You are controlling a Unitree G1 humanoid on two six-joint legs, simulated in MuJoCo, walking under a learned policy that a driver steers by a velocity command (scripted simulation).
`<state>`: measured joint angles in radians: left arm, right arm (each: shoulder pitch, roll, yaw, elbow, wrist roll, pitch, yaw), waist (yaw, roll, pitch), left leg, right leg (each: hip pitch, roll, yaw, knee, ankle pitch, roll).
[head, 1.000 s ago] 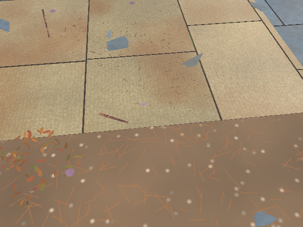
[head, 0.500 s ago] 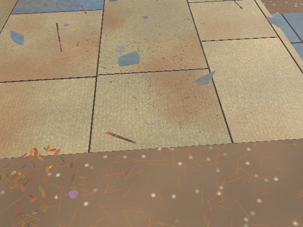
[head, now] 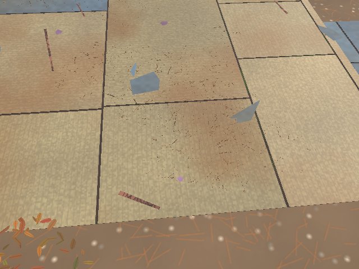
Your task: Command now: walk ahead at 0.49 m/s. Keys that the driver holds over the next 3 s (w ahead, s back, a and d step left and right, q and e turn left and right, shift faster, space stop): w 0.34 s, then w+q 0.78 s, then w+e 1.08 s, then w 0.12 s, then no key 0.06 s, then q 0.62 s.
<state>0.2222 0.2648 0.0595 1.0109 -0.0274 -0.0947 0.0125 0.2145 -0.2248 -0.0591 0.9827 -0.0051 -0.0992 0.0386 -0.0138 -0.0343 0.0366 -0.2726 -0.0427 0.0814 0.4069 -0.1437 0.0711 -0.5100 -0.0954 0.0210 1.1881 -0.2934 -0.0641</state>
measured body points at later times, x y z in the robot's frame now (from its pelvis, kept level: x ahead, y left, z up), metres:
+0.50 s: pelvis +0.29 -0.06 -0.01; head +0.33 -0.07 +0.44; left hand +0.43 +0.20 -0.12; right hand +0.30 -0.32 -0.16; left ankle +0.14 +0.08 -0.64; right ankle +0.38 -0.15 -0.74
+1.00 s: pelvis +0.57 +0.02 -0.03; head +0.60 +0.04 +0.42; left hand +0.51 +0.30 -0.17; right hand +0.82 -0.17 -0.13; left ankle +0.64 +0.12 -0.74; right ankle +0.41 -0.16 -0.67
